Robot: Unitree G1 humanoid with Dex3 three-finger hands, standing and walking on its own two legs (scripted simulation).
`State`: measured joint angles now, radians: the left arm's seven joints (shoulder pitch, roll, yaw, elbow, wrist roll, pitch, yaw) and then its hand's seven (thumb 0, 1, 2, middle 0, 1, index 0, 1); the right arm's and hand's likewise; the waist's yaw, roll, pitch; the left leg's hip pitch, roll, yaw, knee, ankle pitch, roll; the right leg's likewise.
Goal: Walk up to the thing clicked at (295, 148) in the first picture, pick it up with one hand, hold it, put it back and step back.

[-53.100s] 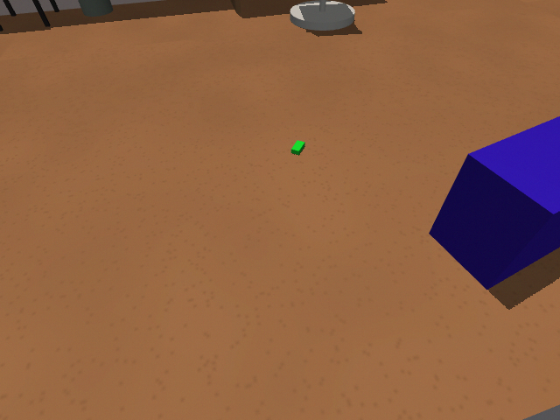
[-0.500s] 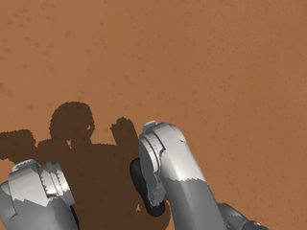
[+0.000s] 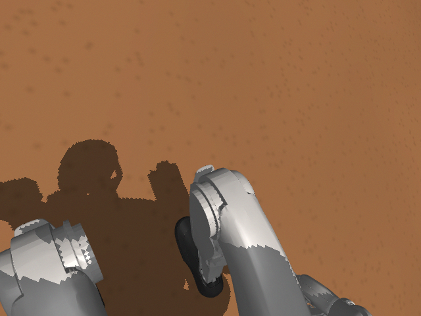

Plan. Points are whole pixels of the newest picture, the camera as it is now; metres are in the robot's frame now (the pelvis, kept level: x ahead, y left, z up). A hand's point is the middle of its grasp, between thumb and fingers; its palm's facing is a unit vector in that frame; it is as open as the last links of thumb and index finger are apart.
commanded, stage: open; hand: left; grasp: from above
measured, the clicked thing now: out of the picture +0.42 +0.34 -0.28
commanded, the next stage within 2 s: withdraw in 0.34 s
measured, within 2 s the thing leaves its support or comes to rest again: neither
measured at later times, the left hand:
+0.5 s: hand out of the picture +0.41 +0.33 -0.25, palm faces -0.44 -0.20 -0.88, open 13.6 cm
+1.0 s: hand out of the picture +0.41 +0.35 -0.08, palm faces -0.40 -0.12 -0.91, open 13.7 cm
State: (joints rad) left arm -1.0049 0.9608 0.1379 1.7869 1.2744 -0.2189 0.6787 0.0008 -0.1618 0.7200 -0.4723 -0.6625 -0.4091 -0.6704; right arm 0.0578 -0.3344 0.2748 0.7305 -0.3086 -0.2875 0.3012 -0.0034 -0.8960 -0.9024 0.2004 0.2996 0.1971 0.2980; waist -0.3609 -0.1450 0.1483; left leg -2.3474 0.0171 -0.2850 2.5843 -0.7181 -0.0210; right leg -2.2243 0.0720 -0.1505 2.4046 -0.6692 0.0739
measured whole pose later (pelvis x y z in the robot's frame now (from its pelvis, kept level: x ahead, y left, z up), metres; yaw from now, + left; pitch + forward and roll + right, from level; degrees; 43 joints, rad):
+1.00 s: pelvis +0.00 -0.01 +0.05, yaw +6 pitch +33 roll -8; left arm -0.88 0.70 0.01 1.28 1.12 -0.08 0.29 0.00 -0.45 0.97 -0.14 -0.96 -0.13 -0.97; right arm 0.12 -0.28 0.06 0.73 -0.12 -0.09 0.26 0.00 -0.91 -0.90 0.20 0.30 0.20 0.30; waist -0.19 0.02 -0.10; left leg -2.27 0.02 -0.16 2.38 -0.69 -0.02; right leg -2.19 0.03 -0.06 2.29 -0.68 0.05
